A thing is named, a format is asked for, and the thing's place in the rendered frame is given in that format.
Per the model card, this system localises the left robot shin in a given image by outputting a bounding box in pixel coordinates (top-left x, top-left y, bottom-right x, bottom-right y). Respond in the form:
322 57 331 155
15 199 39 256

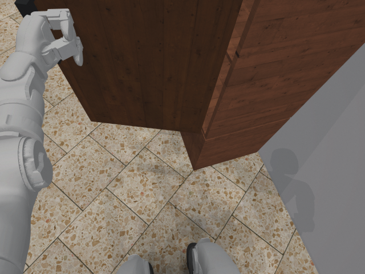
128 254 142 260

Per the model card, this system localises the left robot upper arm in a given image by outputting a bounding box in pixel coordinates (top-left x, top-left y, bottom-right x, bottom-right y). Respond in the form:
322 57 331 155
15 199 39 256
0 136 53 274

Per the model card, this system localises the cupboard door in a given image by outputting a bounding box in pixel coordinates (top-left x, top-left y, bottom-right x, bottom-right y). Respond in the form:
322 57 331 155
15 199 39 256
34 0 243 134

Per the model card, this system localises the robot left thigh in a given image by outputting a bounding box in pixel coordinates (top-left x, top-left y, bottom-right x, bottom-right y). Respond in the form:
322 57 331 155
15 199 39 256
116 259 150 274

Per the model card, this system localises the robot left hand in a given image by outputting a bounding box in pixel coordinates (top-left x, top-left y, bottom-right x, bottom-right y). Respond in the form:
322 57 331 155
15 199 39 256
15 9 83 72

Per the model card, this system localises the robot left forearm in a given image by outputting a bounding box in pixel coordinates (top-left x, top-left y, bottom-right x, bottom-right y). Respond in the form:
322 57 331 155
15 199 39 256
0 52 48 144

